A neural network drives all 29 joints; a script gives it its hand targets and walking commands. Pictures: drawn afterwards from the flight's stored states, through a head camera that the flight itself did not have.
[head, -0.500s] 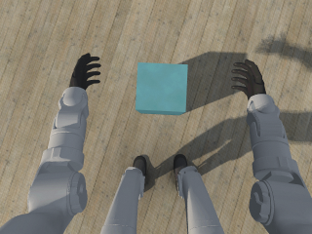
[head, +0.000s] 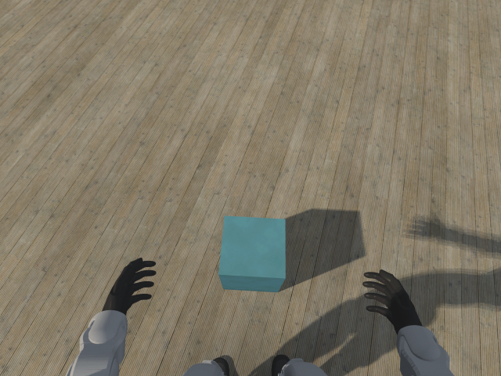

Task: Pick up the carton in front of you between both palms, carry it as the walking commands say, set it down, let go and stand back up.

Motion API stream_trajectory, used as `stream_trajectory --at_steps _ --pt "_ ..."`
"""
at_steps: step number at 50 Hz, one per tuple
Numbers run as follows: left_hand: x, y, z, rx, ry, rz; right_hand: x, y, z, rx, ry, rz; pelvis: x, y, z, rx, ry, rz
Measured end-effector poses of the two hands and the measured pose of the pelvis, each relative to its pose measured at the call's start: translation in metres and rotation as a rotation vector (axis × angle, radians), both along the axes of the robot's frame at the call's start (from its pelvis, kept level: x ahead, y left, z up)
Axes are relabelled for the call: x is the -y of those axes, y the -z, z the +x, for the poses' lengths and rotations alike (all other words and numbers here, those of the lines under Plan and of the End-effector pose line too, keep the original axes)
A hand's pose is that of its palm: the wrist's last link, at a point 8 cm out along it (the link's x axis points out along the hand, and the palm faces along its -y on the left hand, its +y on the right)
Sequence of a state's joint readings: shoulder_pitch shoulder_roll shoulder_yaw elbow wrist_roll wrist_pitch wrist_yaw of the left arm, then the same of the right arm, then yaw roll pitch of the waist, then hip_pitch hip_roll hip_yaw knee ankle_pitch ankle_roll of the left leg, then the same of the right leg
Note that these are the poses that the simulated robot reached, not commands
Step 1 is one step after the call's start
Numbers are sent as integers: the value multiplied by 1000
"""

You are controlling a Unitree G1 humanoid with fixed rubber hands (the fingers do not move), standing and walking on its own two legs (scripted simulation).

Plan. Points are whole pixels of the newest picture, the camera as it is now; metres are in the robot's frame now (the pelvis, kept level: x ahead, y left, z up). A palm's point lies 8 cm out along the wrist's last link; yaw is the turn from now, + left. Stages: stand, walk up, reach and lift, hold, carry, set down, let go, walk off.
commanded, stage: let go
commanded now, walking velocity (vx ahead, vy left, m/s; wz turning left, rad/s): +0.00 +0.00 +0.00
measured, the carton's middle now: (252, 256) +0.46 +0.00 -0.64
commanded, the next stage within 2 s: stand in 0.56 s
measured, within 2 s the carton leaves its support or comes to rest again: neither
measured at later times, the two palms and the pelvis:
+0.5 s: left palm (105, 328) +0.18 +0.23 -0.05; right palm (412, 334) +0.18 -0.23 -0.06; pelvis +0.02 +0.00 +0.01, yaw +0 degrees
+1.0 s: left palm (72, 335) +0.17 +0.29 -0.07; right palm (436, 333) +0.18 -0.28 -0.08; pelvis +0.04 +0.00 +0.01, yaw +0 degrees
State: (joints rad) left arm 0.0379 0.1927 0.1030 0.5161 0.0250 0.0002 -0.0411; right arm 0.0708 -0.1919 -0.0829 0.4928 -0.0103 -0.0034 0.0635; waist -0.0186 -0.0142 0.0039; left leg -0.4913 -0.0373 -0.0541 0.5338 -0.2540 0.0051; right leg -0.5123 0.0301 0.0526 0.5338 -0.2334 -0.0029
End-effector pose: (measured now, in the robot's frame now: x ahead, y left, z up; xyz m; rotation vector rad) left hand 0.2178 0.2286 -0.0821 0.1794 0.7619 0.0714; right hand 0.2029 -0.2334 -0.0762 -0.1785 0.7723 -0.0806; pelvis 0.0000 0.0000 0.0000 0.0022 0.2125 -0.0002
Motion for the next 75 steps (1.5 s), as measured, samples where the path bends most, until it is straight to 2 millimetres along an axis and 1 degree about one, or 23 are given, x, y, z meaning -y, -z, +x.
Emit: stream_trajectory --at_steps 3,6,9,12,16,21,29,32,35,39,42,45,50,55,60,75 --pt "-6 -12 -17 3 -5 -1 -2 -10 -16 -3 -7 0 -2 -5 3 85 1 -2" --pt "-9 -19 -30 2 -5 -5 -3 -17 -27 -1 -6 4 -3 -8 7 156 3 -4" --pt "-9 -23 -40 -7 2 -8 -4 -20 -33 -2 -1 11 -5 -10 9 215 5 -5" --pt "-6 -25 -45 -21 10 -9 -4 -19 -35 -11 -3 19 -7 -10 10 263 6 -5" --pt "-4 -26 -46 -38 10 -8 -6 -17 -33 -27 -14 23 -6 -9 11 304 5 -5" --pt "-3 -28 -40 -41 2 -5 -5 -18 -26 -31 -22 16 -3 -9 15 321 0 -3" --pt "1 -26 -31 -36 0 -11 4 -20 -19 -33 -4 1 4 -8 26 307 -1 -2" --pt "0 -20 -33 -42 -13 4 11 -21 -16 -41 13 -35 6 -7 29 287 -1 -4" --pt "-14 -11 -39 -82 -28 74 26 -15 -15 -54 22 -99 6 -6 31 252 -5 -7" --pt "-40 -10 -45 -109 -59 151 44 -9 -17 -80 28 -157 5 -5 34 227 -9 -9" --pt "-53 -10 -48 -130 -74 180 51 -6 -18 -97 34 -174 4 -5 37 216 -8 -11" --pt "-59 -10 -48 -143 -79 192 52 -4 -18 -107 36 -178 3 -5 39 210 -7 -10" --pt "-60 -8 -44 -145 -74 193 49 0 -18 -118 34 -173 1 -5 42 208 -6 -7" --pt "-59 -7 -43 -148 -68 190 48 2 -21 -130 34 -177 0 -6 43 212 -7 -5" --pt "-61 -5 -48 -159 -70 191 52 2 -28 -145 37 -189 -1 -7 41 217 -8 -3" --pt "-68 -2 -79 -210 -85 198 60 3 -54 -186 36 -202 0 -10 25 241 -10 -1"
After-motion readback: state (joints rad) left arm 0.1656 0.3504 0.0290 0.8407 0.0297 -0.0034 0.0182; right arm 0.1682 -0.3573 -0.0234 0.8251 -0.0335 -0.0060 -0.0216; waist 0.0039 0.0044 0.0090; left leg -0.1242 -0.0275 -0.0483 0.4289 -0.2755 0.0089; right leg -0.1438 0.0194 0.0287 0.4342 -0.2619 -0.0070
